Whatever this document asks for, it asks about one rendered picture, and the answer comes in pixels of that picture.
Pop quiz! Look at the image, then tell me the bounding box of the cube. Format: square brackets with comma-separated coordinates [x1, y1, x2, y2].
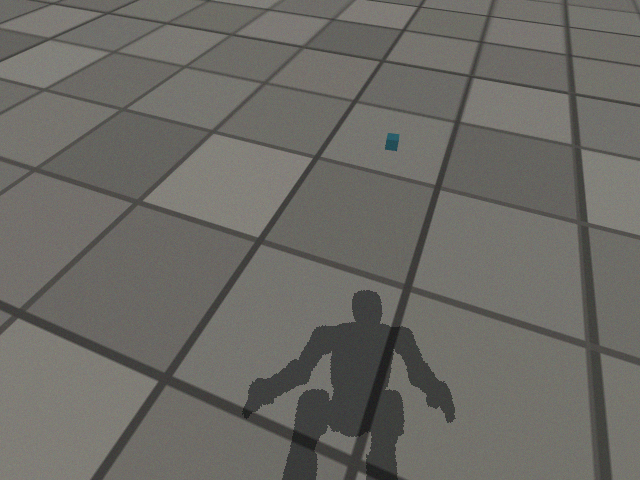
[385, 133, 400, 151]

